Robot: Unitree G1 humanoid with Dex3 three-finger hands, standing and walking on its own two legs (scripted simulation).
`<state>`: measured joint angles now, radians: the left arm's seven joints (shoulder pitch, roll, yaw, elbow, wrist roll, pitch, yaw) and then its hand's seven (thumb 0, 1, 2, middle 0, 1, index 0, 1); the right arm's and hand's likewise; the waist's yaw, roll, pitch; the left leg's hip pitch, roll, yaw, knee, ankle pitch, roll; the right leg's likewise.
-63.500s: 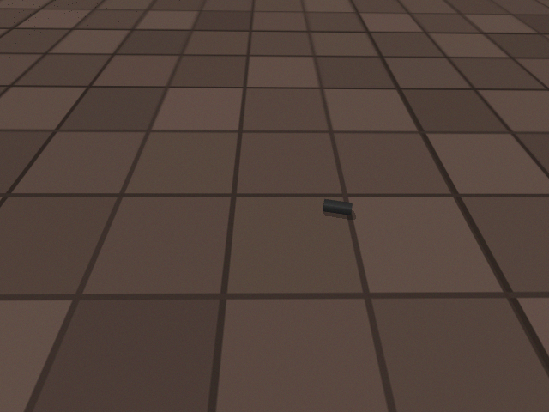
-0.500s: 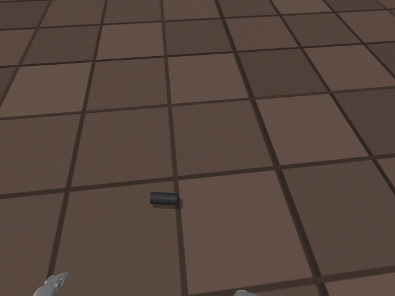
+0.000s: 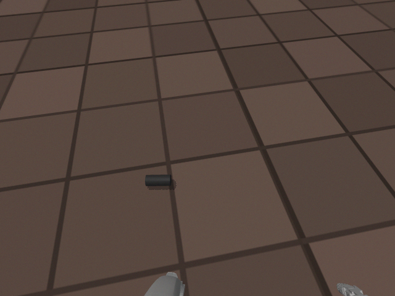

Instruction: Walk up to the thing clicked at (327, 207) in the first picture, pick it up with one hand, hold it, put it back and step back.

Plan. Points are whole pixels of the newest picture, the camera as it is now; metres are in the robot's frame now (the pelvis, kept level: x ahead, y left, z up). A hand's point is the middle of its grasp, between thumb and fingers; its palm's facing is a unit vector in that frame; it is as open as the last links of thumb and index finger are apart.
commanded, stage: step back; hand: left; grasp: from above
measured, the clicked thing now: (158, 180) +0.79 +0.26 -0.72
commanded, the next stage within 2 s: stand in 1.76 s
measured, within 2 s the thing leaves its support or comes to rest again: neither
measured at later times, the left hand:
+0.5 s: hand out of the picture -0.09 +0.27 -0.14, palm faces +0.03 -0.92 -0.39, open 7.4 cm
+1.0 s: hand out of the picture -0.25 +0.26 -0.13, palm faces +0.10 -0.90 -0.42, open 7.4 cm
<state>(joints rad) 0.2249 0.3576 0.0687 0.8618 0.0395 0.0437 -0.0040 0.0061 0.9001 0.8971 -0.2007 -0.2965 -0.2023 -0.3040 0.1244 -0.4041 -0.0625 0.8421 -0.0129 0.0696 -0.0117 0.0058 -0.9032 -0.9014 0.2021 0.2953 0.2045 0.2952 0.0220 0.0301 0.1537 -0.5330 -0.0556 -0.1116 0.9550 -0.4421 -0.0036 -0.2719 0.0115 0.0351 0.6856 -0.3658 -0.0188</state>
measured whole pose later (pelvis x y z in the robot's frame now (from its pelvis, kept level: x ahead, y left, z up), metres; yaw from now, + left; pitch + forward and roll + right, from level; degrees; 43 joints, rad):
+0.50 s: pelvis -0.17 -0.01 +0.00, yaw +2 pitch -2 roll -1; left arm 0.17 0.40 0.08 0.85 0.02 0.06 0.01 0.01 0.90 0.90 -0.20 -0.30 -0.20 -0.30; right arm 0.12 -0.37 -0.04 0.85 -0.04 0.04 0.00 0.01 -0.90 -0.90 0.21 0.30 0.21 0.30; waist 0.01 -0.01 0.15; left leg -0.38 0.03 0.00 0.60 -0.19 0.02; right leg -0.36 0.07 0.09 1.01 -0.52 0.02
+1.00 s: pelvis -0.28 -0.02 +0.01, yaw +5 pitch -3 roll +2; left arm 0.24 0.40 0.07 0.95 0.03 0.02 -0.01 0.01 0.90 0.90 -0.20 -0.30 -0.20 -0.30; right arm 0.24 -0.36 -0.06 1.00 -0.04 0.01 0.03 0.01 -0.90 -0.90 0.20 0.30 0.20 0.30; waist 0.02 -0.02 0.06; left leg -0.23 -0.03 -0.01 0.58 -0.31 0.02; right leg -0.32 -0.04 0.00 0.77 -0.47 -0.02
